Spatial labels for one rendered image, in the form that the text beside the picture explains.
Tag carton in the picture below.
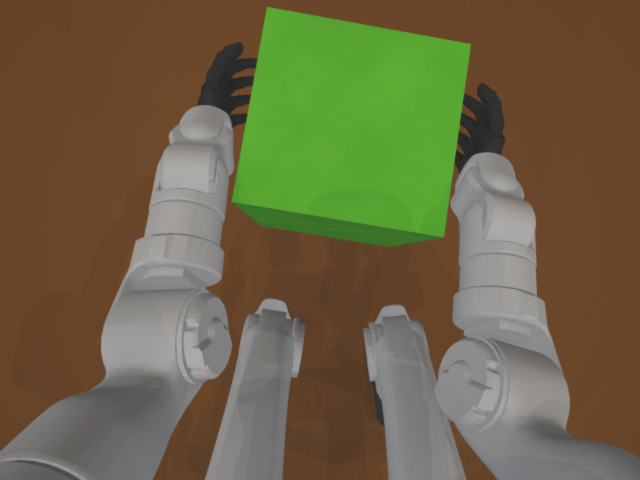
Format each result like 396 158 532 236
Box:
232 7 471 247

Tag robot left forearm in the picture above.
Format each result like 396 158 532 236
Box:
101 105 234 366

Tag left robot hand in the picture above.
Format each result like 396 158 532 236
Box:
197 42 257 128

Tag robot right forearm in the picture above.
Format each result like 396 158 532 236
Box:
450 152 563 373

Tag robot left upper arm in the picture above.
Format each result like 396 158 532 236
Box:
0 288 232 480

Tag right robot hand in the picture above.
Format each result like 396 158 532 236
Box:
454 83 505 174

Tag robot shin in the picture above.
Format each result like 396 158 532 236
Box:
374 304 429 399
238 298 291 354

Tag robot right upper arm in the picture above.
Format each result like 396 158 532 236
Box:
434 335 640 480

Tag robot left shin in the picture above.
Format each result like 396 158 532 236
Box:
238 298 291 354

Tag robot right shin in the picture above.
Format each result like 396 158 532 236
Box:
374 304 429 399

